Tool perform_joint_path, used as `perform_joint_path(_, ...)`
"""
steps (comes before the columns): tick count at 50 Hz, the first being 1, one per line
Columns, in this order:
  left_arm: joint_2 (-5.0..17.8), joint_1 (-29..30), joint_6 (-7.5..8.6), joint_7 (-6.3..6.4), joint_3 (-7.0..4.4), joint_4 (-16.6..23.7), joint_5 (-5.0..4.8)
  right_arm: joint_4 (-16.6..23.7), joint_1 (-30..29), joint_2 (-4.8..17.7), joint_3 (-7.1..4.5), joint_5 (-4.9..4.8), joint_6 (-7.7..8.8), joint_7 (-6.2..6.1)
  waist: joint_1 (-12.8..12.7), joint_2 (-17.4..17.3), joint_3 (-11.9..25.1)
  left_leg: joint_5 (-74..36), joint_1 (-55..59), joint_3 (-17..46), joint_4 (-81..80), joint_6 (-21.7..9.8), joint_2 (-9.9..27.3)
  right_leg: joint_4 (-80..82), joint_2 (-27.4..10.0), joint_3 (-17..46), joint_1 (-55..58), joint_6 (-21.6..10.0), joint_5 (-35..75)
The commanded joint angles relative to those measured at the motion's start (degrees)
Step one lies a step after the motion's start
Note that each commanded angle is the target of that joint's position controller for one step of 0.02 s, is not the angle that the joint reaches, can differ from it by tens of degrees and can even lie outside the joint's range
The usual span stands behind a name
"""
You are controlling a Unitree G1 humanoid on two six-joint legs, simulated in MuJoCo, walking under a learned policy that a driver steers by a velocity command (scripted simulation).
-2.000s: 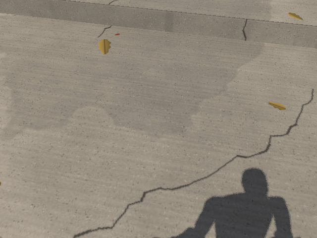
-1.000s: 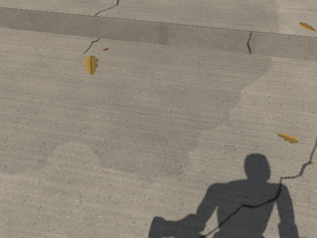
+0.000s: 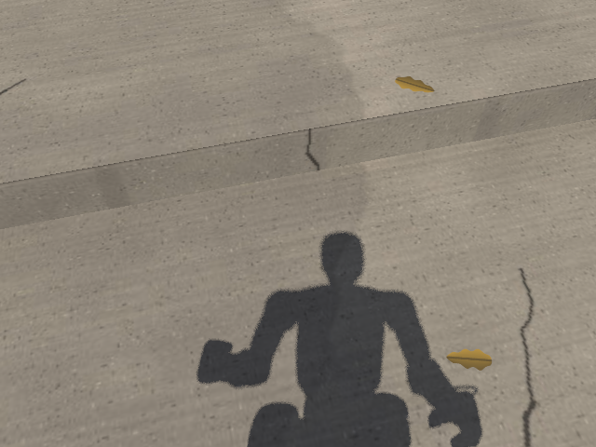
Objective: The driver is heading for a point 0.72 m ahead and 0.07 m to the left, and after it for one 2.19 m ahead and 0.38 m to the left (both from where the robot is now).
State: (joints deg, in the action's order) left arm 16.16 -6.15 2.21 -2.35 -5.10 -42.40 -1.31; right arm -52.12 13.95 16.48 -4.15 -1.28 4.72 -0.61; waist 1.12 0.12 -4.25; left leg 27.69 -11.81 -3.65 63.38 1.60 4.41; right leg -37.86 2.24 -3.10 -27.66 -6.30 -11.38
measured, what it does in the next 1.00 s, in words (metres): walks ahead: left foot, then right foot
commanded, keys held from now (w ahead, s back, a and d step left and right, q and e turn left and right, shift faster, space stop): w+e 0.02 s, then w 0.26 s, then w+q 0.24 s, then q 0.34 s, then no key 0.02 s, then w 0.12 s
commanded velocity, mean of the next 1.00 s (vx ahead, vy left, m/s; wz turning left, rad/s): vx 0.38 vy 0.00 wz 0.13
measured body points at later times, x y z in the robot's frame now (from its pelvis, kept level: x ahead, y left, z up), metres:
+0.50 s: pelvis +0.30 +0.03 +0.00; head +0.34 +0.03 +0.45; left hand +0.33 +0.32 -0.12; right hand +0.49 -0.22 -0.09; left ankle +0.43 +0.11 -0.72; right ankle +0.10 -0.06 -0.70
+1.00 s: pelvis +0.51 +0.02 +0.01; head +0.54 +0.01 +0.46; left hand +0.59 +0.30 -0.09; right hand +0.65 -0.25 -0.11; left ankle +0.43 +0.11 -0.70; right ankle +0.59 -0.06 -0.72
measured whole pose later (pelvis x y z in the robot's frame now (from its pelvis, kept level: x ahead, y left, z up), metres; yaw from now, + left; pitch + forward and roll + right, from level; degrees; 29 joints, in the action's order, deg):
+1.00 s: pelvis +0.51 +0.02 +0.01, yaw +14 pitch +1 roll +1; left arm 15.6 -11.6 2.2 1.1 -0.6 -41.6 2.2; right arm -45.4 15.6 17.7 -4.6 1.3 -0.9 0.2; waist 1.3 -0.9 -1.9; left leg 28.6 -15.0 9.4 43.2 -3.5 -8.7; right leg -32.6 1.9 0.9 -21.5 -2.2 -11.2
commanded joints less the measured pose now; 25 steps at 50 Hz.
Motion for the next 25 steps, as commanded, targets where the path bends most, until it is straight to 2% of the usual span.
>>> perform_joint_path(1, 8.65, -11.74, 1.73, 0.29, -2.27, 0.82, 0.24, 7.91, -5.35, 6.40, -0.57, -0.87, 4.56, 0.43, -4.66, 0.63, 10.94, -4.67, -34.12, 8.35, 11.54, -2.90, 0.79, 21.93, -17.21, 33.64, 35.20, -12.72, 0.17)
perform_joint_path(2, 6.12, -7.67, 1.89, 0.49, -1.49, 1.57, 0.44, 6.81, -4.36, 7.16, -1.14, 0.59, 4.11, 0.03, -2.30, 0.27, 9.30, -7.62, -29.29, 8.28, 6.26, -2.70, 2.98, 22.14, -15.18, 27.56, 28.03, -10.90, 5.82)
perform_joint_path(3, 4.92, -5.50, 1.93, 0.78, -0.93, 2.54, 1.10, 6.18, -2.73, 7.33, -1.40, 0.82, 3.20, 0.18, -0.68, 1.32, 8.41, -9.58, -25.42, 8.38, 4.06, -2.43, 4.18, 23.41, -13.96, 24.62, 23.34, -10.34, 9.57)
perform_joint_path(5, 5.58, -6.10, 2.32, 1.27, -0.93, 2.17, 1.12, 6.08, -2.11, 5.86, -1.26, 1.38, 1.74, 0.31, 0.06, 1.22, 7.76, -11.81, -22.77, 7.23, -0.11, -1.05, 4.33, 25.35, -13.11, 21.21, 19.07, -10.61, 16.02)
perform_joint_path(7, 6.91, -8.45, 2.63, 2.01, -1.18, 1.01, 0.92, 7.11, -5.09, 4.42, -0.77, 1.89, 1.02, 0.16, -0.59, 1.20, 6.03, -17.00, -24.39, 6.29, -6.14, 0.39, 4.00, 26.86, -12.10, 17.38, 17.72, -10.34, 19.84)
perform_joint_path(11, 7.09, -11.46, 2.41, 2.85, -0.96, -0.61, 0.68, 8.94, -12.07, 3.08, -0.08, 1.53, 1.25, 0.71, -3.49, 2.79, 3.93, -32.12, -24.24, 5.15, -22.23, 0.77, 1.95, 27.48, -9.11, 12.10, 18.28, -6.85, 17.48)
perform_joint_path(13, 7.35, -13.20, 2.44, 2.89, -0.90, -1.62, 0.59, 9.78, -15.56, 2.48, 0.34, 1.10, 1.56, 1.25, -5.11, 3.45, 2.50, -36.86, -22.79, 4.32, -28.06, 0.24, 0.67, 28.18, -9.34, 11.89, 18.55, -6.02, 12.72)
perform_joint_path(16, 7.40, -15.37, 2.36, 2.84, -0.82, -3.35, 0.67, 10.78, -18.46, 2.96, 0.61, 0.51, 1.90, 2.13, -6.45, 3.94, 0.67, -36.84, -25.43, 4.22, -32.14, -1.30, 0.14, 27.19, -12.10, 12.44, 24.48, -6.01, 11.94)
perform_joint_path(19, 7.79, -16.97, 1.67, 3.15, -1.00, -4.85, 0.91, 12.06, -19.93, 3.33, 0.85, 0.24, 2.31, 3.43, -6.46, 3.69, 0.14, -30.33, -28.94, 3.74, -34.03, -4.10, -0.59, 24.03, -15.36, 11.76, 32.73, -5.13, 19.06)
perform_joint_path(21, 8.66, -15.54, 1.28, 3.46, -1.20, -4.83, 1.08, 11.67, -16.58, 4.50, 0.49, 0.10, 2.27, 4.02, -4.11, 4.84, 2.49, -25.22, -23.85, 2.29, -34.48, -6.24, -2.69, 19.83, -15.57, 9.62, 35.06, -3.57, 32.62)
perform_joint_path(22, 9.36, -14.62, 1.05, 3.61, -1.34, -4.60, 1.28, 10.77, -12.77, 5.90, -0.18, 0.16, 2.07, 3.96, -2.00, 5.78, 5.63, -23.21, -17.76, 0.71, -33.90, -7.44, -4.93, 15.22, -14.93, 8.19, 35.40, -2.80, 43.87)
perform_joint_path(23, 9.29, -13.27, 0.66, 3.75, -1.13, -4.20, 1.38, 8.68, -5.22, 7.85, -1.31, 0.34, 1.87, 3.72, 2.16, 4.79, 10.18, -24.80, -7.47, -0.70, -35.28, -9.11, -7.18, 5.74, -12.66, 5.43, 33.72, -1.37, 51.28)
perform_joint_path(24, 8.53, -13.01, 0.66, 4.09, -0.52, -3.04, 1.97, 7.02, 3.77, 10.55, -2.26, 0.70, 1.55, 3.28, 5.79, 1.88, 16.44, -27.30, 8.54, 7.30, -33.76, -12.04, -1.62, -8.20, -10.85, 3.75, 23.76, 0.57, 42.04)
perform_joint_path(25, 2.73, -19.94, 1.95, 3.25, 1.26, -1.86, 2.50, 6.54, 9.26, 15.88, -3.68, 0.87, 1.34, 3.20, 3.05, -11.61, 24.01, -19.96, 30.67, 34.85, -35.80, -22.67, 12.15, -31.36, -0.94, 2.14, -0.18, 5.65, 10.13)
Keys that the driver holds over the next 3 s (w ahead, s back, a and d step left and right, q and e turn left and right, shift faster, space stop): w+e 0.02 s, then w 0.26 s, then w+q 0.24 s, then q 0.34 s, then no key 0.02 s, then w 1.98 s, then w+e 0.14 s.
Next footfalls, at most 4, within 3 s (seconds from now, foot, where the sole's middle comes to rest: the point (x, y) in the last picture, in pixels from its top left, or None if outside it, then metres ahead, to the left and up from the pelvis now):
0.48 left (263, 430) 0.47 0.11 -0.75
0.94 right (335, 357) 0.63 -0.05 -0.75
1.44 left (226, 321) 0.73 0.21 -0.75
1.90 right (267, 227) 1.01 0.11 -0.75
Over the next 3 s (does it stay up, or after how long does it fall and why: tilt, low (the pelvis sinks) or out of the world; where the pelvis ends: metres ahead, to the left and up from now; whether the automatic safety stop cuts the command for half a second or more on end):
stays up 1.45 0.36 0.18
